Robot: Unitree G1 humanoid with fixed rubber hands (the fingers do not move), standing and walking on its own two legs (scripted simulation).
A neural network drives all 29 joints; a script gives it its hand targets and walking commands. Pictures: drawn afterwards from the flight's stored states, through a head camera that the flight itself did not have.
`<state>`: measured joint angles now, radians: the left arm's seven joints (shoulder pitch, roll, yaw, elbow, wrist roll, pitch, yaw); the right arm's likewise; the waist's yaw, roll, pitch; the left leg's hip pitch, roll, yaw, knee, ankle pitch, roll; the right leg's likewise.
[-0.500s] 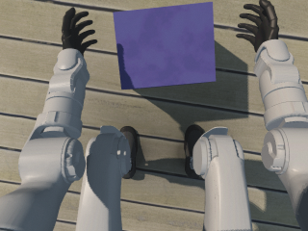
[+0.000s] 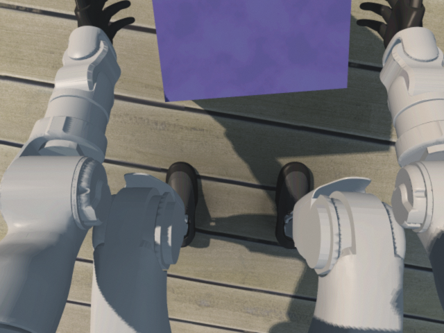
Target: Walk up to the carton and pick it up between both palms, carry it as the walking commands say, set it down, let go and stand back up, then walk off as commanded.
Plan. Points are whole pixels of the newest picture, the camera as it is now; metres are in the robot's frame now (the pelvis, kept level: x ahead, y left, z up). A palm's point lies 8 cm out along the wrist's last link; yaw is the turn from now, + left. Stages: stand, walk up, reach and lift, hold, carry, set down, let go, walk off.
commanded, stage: reach and lift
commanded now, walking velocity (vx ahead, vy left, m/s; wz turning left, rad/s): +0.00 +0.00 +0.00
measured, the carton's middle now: (247, 32) +0.51 -0.02 -0.28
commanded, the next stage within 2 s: none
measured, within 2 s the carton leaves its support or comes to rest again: leaves its support in 1.56 s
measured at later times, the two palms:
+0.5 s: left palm (104, 24) +0.51 +0.18 -0.20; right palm (391, 22) +0.51 -0.22 -0.21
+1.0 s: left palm (124, 21) +0.52 +0.15 -0.20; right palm (372, 15) +0.52 -0.19 -0.21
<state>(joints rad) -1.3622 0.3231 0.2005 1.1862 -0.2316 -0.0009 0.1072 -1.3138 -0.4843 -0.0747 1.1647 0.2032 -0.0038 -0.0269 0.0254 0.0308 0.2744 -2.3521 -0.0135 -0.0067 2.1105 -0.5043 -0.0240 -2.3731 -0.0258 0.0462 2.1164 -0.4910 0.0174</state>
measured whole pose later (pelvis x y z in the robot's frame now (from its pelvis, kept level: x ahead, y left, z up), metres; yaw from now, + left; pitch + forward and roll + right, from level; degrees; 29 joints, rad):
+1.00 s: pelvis +0.00 +0.00 +0.00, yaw +0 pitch +43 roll +2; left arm -1.43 0.25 0.14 1.25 -0.24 -0.04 0.15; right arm -1.41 -0.40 0.00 1.25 0.22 -0.05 -0.08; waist 0.02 0.03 0.27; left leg -2.35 -0.01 -0.01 2.12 -0.51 -0.03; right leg -2.37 -0.03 0.05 2.12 -0.49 0.02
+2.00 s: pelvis -0.01 +0.00 +0.01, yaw -1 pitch +35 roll +3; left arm -1.40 0.26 0.15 1.02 -0.20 0.12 0.19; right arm -1.42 -0.40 -0.01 1.07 0.22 0.17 -0.13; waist 0.02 0.03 0.37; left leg -2.22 -0.01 -0.01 2.12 -0.51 -0.03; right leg -2.26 0.00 0.06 2.12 -0.48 0.01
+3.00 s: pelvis -0.03 +0.00 +0.06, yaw -2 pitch +22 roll +3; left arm -1.27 0.16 0.30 0.62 -0.06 0.33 0.31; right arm -1.41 -0.30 -0.17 0.81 0.04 0.39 -0.16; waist 0.02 -0.01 0.52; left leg -1.84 -0.02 -0.01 1.98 -0.52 -0.05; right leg -1.89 0.04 0.07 1.99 -0.48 0.02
